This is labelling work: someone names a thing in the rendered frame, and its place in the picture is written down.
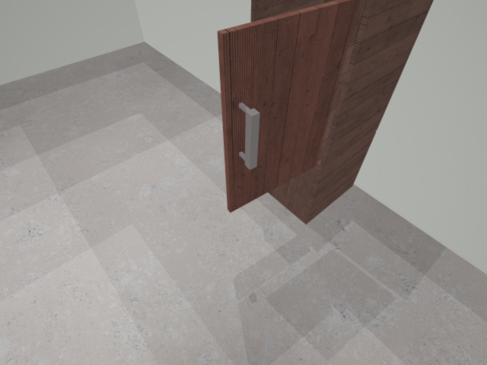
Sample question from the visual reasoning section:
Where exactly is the cupboard door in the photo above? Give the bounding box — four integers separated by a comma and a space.
218, 0, 361, 213

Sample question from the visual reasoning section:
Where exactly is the handle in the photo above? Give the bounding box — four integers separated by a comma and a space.
239, 103, 260, 170

